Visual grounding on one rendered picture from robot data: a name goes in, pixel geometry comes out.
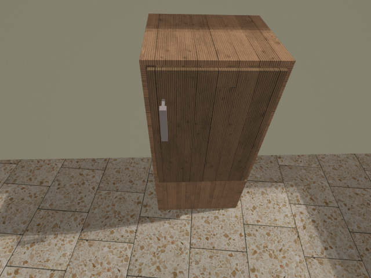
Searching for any handle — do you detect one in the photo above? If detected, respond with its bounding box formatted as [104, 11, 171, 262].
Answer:
[159, 99, 168, 141]

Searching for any cupboard door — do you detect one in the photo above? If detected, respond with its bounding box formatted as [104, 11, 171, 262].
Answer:
[147, 67, 288, 183]

